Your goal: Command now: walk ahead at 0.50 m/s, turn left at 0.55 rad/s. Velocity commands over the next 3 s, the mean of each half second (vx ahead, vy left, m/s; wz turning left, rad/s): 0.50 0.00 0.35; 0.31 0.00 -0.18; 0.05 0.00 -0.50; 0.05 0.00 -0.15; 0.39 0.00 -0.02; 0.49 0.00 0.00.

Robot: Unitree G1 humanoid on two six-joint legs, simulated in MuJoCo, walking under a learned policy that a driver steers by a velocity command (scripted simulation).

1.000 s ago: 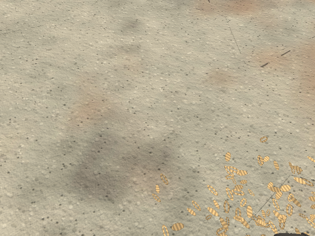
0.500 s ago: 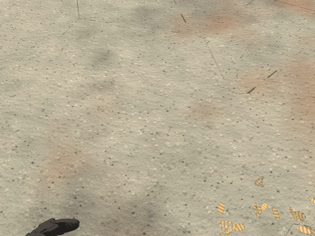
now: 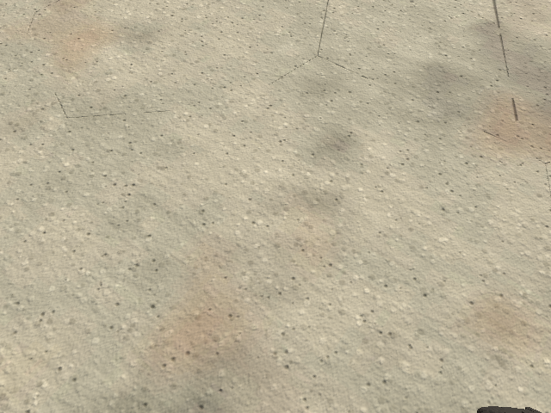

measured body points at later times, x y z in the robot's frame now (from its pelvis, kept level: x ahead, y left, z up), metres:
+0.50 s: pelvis +0.29 +0.00 +0.01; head +0.31 +0.01 +0.46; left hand +0.46 +0.27 -0.08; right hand +0.36 -0.28 -0.11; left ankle +0.14 +0.09 -0.72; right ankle +0.46 -0.09 -0.71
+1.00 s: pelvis +0.51 +0.03 +0.01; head +0.54 +0.03 +0.46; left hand +0.54 +0.33 -0.11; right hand +0.74 -0.21 -0.07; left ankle +0.61 +0.15 -0.72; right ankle +0.46 -0.09 -0.72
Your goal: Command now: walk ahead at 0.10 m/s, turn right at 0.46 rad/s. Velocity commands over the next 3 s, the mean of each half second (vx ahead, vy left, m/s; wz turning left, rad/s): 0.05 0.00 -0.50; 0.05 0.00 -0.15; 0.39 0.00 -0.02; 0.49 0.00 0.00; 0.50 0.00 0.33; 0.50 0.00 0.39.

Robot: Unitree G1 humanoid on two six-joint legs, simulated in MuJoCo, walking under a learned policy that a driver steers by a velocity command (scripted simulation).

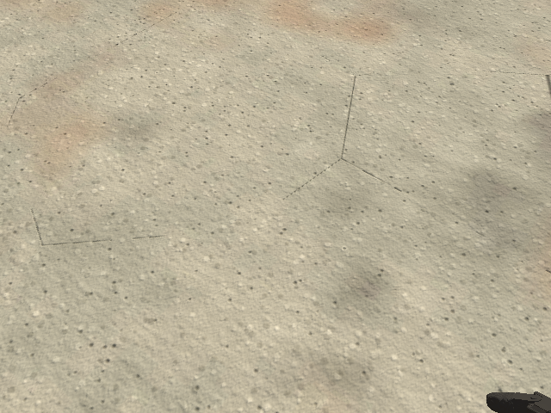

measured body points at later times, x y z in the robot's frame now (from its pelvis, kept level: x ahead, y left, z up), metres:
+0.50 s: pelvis +0.02 -0.03 +0.00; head +0.04 -0.07 +0.45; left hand +0.22 +0.21 -0.08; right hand +0.08 -0.35 -0.12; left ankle +0.08 +0.11 -0.68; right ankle +0.00 -0.12 -0.73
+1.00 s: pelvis +0.05 -0.04 +0.00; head +0.05 -0.03 +0.45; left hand +0.24 +0.17 -0.12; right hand +0.03 -0.33 -0.12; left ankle +0.07 +0.10 -0.73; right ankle +0.00 -0.12 -0.73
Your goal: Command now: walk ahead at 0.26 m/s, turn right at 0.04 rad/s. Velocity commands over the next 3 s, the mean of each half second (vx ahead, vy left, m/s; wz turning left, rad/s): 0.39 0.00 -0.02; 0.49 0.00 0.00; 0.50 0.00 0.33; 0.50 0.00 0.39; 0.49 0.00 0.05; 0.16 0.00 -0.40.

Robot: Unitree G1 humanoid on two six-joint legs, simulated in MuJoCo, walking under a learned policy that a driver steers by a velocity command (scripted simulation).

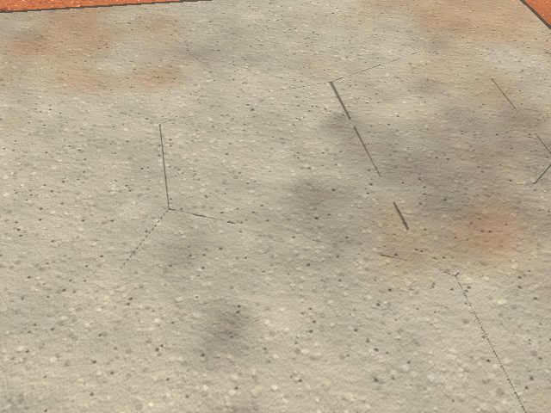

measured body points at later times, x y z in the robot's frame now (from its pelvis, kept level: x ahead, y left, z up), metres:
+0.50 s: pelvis +0.20 +0.04 -0.02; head +0.23 +0.04 +0.43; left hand +0.11 +0.31 -0.15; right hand +0.46 -0.17 -0.09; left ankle +0.34 +0.15 -0.74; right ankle -0.01 -0.10 -0.73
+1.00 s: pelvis +0.46 +0.05 +0.00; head +0.49 +0.04 +0.45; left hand +0.68 +0.28 -0.09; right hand +0.45 -0.23 -0.13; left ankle +0.33 +0.15 -0.73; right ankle +0.64 -0.09 -0.71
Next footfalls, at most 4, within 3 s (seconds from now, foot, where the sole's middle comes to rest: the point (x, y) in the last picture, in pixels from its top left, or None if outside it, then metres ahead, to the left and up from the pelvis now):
0.50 left None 0.37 0.15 -0.77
1.06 right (316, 358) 0.68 -0.08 -0.77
1.58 left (217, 274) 0.94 0.20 -0.77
2.12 right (245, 185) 1.31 0.13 -0.77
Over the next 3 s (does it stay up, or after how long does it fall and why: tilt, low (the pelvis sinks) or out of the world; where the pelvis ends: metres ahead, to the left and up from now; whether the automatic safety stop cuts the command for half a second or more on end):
stays up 1.41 0.30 0.00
